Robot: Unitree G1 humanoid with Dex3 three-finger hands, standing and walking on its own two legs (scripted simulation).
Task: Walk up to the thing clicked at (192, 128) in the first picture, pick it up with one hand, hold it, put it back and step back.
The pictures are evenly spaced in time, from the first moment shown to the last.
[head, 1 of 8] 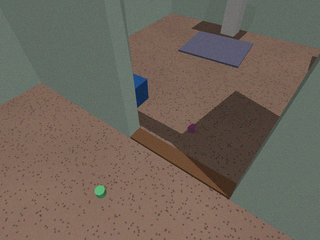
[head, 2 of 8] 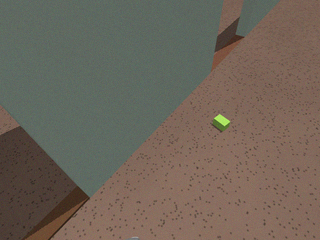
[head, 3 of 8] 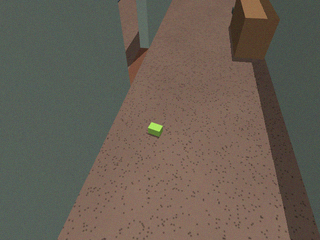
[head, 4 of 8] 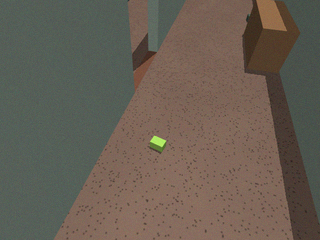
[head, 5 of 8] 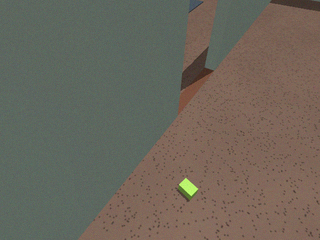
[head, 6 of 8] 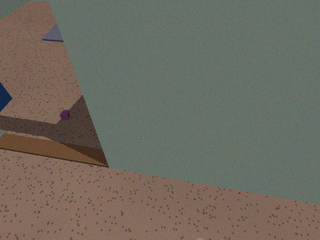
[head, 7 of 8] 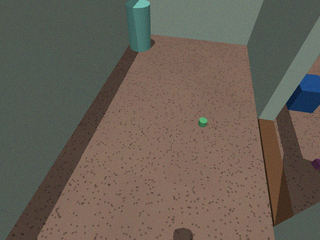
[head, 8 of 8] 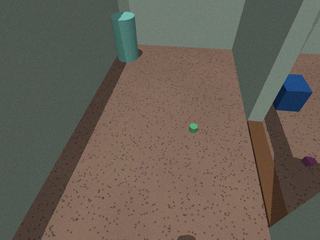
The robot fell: no
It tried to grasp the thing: no
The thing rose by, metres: 0.00
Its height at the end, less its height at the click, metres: +0.00
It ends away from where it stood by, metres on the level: 0.00
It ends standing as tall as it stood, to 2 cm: yes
